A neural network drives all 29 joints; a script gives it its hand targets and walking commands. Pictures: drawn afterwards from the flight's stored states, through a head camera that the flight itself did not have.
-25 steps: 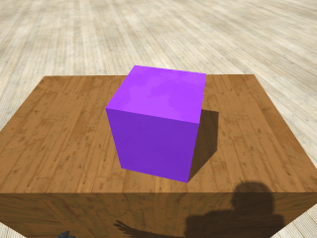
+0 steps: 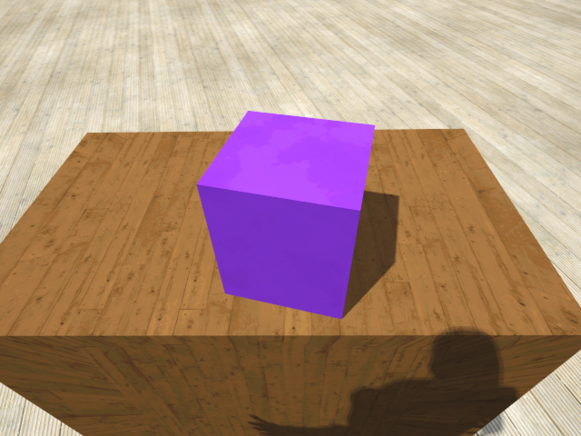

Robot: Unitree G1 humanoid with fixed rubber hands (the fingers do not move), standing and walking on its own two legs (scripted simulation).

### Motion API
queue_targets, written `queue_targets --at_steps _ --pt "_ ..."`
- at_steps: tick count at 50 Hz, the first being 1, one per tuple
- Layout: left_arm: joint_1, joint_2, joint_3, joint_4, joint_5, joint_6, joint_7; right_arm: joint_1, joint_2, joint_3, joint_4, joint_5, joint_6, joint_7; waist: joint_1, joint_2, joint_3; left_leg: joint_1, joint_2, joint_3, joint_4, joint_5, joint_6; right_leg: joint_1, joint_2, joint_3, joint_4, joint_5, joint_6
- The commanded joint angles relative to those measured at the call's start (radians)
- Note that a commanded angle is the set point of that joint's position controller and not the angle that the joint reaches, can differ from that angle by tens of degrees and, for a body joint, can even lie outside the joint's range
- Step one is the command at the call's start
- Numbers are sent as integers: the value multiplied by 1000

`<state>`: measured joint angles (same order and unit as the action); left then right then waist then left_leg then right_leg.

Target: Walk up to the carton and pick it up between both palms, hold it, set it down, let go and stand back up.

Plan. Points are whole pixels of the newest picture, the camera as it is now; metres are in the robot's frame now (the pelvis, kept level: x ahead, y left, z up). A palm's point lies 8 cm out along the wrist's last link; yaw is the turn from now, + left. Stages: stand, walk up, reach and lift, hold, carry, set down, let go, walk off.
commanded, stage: stand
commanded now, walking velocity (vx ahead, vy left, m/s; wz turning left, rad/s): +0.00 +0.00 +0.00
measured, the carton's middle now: (295, 214) +0.46 +0.00 +0.07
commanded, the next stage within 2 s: none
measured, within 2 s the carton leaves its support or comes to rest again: neither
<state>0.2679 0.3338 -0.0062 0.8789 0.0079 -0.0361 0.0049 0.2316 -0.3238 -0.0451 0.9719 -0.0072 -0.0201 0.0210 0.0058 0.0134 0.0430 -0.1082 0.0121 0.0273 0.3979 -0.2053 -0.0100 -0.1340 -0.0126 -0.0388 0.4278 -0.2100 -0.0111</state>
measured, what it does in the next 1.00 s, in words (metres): stands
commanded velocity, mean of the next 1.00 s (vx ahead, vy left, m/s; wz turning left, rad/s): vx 0.00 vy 0.00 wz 0.00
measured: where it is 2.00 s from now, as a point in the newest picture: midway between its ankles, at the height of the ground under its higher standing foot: outside the picture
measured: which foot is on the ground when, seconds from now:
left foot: down 0.00-1.00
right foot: down 0.00-1.00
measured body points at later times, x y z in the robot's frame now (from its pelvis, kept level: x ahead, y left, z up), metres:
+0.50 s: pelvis -0.02 +0.00 +0.00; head -0.02 -0.01 +0.45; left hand +0.04 +0.29 -0.12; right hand +0.02 -0.30 -0.14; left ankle +0.01 +0.13 -0.74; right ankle +0.02 -0.11 -0.74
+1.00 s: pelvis +0.00 +0.00 +0.00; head +0.00 -0.01 +0.45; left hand +0.06 +0.29 -0.12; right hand +0.05 -0.30 -0.13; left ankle +0.01 +0.13 -0.74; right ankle +0.02 -0.11 -0.74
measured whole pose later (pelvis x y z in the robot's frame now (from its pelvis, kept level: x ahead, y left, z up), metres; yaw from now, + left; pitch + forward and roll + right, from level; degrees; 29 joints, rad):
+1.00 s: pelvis +0.00 +0.00 +0.00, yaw +0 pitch -3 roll +0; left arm 0.22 0.34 0.00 1.01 0.00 -0.02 0.00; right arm 0.22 -0.33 -0.03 1.05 0.00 -0.02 0.00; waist 0.00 0.01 0.05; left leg -0.12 0.03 0.02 0.36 -0.17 -0.02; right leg -0.14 0.00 -0.04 0.37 -0.17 -0.02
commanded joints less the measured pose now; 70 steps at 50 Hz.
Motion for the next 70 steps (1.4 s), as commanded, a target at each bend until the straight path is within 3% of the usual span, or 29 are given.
queue_targets --at_steps 1,3,4,5,6,7,9,10,13,16,18,21,23,24,27,30,33,36,40,44,47,50,57,59,61,63,66,68,70 --pt "-16 197 55 -44 -6 -22 17 -15 -197 -45 -57 -3 -31 -12 -2 10 16 -40 117 -109 -103 -33 22 -43 -120 119 -151 -13 -9" --pt "-29 235 57 -28 -5 -27 15 -21 -206 -45 -33 -1 -27 -6 5 -27 25 -30 105 -98 -110 -21 15 -61 -121 130 -150 -54 -12" --pt "-51 219 52 -39 -9 -28 17 8 -185 -37 -34 1 -27 -9 -16 1 47 -56 108 -108 -100 -22 15 -60 -127 144 -151 -56 -17" --pt "-62 212 54 -43 -8 -27 16 -2 -193 -39 -31 7 -25 -8 -11 -41 53 -72 105 -103 -107 -21 13 -59 -124 130 -156 -17 -12" --pt "-40 196 47 -26 -16 -25 13 -27 -210 -43 -34 4 -33 -9 -8 6 50 -68 113 -106 -113 -53 25 -67 -129 137 -165 -47 -11" --pt "-51 219 51 -19 -10 -22 18 -29 -192 -38 -31 6 -30 -11 -5 -36 43 -36 108 -107 -121 -32 15 -84 -122 125 -154 -54 -12" --pt "-58 206 50 -19 -10 -22 12 -28 -218 -42 -23 1 -32 -15 -1 11 12 -54 109 -104 -111 -35 18 -46 -128 131 -150 -27 -13" --pt "-56 203 49 -15 -9 -18 10 -1 -199 -41 -6 -2 -27 -20 5 -59 26 -45 109 -106 -118 -6 16 -49 -115 118 -146 -49 -11" --pt "-15 221 59 13 -11 -21 7 -9 -196 -33 -10 9 -19 -13 9 31 36 -77 102 -99 -120 -90 13 -59 -123 150 -167 -103 -15" --pt "-35 203 52 21 -9 -22 11 24 -203 -38 7 -1 -23 -16 2 -66 18 -54 113 -114 -116 -81 29 -67 -125 152 -177 -106 -20" --pt "-49 208 52 24 -7 -19 12 2 -201 -37 2 0 -28 -12 -3 24 5 -53 119 -113 -123 -65 29 -44 -126 140 -167 -68 -21" --pt "-32 215 57 28 -6 -17 12 3 -220 -40 9 6 -16 -12 8 -43 23 -75 109 -105 -127 -66 21 -59 -124 143 -172 -89 -21" --pt "-28 192 53 35 -10 -20 13 1 -182 -31 5 9 -23 -14 4 9 20 -69 106 -106 -129 -74 19 -70 -127 143 -175 -119 -22" --pt "-21 222 63 45 -5 -17 14 -16 -200 -35 0 0 -23 -9 16 -21 23 -73 104 -103 -131 -87 29 -51 -117 128 -168 -105 -24" --pt "-44 198 49 39 -12 -10 8 16 -229 -46 11 7 -25 -18 -15 -28 40 -64 115 -103 -131 -88 29 -81 -121 142 -187 -119 -18" --pt "-48 215 55 41 -12 -13 12 6 -180 -32 13 0 -18 -15 2 -42 40 -73 100 -97 -119 -93 24 -83 -121 151 -200 -176 -15" --pt "-85 175 49 39 -8 -16 16 -16 -190 -38 6 -7 -23 -17 5 15 62 -105 110 -91 -133 -59 23 -63 -134 157 -176 -99 -24" --pt "-40 207 53 60 -9 -20 12 12 -220 -37 14 6 -27 -24 1 -18 19 -73 114 -91 -126 -19 30 -30 -125 145 -161 -10 -16" --pt "-53 208 56 63 -7 -18 13 -21 -182 -29 12 1 -21 -24 3 -52 6 -39 121 -100 -112 -30 27 -53 -120 134 -184 -55 -14" --pt "-14 179 50 84 -18 -16 12 1 -192 -29 22 5 -20 -22 12 30 20 -67 111 -86 -130 -14 27 -33 -125 141 -178 -12 -16" --pt "-67 204 60 76 -2 -5 11 -9 -204 -26 21 8 -16 -30 -8 -23 9 -59 119 -103 -131 -30 28 -25 -123 132 -171 -14 -17" --pt "-93 222 57 75 -11 -16 10 -20 -212 -29 7 9 -24 -32 -16 10 -20 -33 128 -106 -121 23 22 -6 -127 127 -153 69 -13" --pt "-48 177 41 99 -18 -12 17 -37 -196 -27 31 8 -19 -32 10 -52 -9 -32 121 -88 -130 86 18 14 -122 105 -144 146 -9" --pt "-50 189 46 96 -10 -11 14 -13 -197 -21 32 12 -17 -36 0 20 -18 1 127 -86 -119 79 9 3 -132 126 -139 144 -15" --pt "-80 203 51 105 -7 -10 21 -33 -186 -20 34 4 -12 -41 1 -34 25 -20 131 -83 -126 79 14 -17 -131 119 -154 159 -9" --pt "-62 187 43 111 -10 -3 23 -8 -185 -17 47 14 -13 -36 -8 0 -26 23 126 -80 -136 95 15 6 -125 120 -152 121 -12" --pt "-33 201 49 118 -17 -10 26 -57 -196 -20 29 2 -13 -33 16 13 1 -19 125 -75 -140 70 13 16 -135 132 -154 129 -10" --pt "-85 207 53 104 -7 -9 24 -25 -191 -26 39 8 -15 -37 1 -49 -24 3 131 -72 -131 103 16 25 -133 124 -155 148 -6" --pt "-47 196 45 116 -14 -4 16 -4 -182 -11 54 9 -14 -40 7 -11 -2 -7 128 -67 -145 75 11 16 -126 123 -146 135 -5"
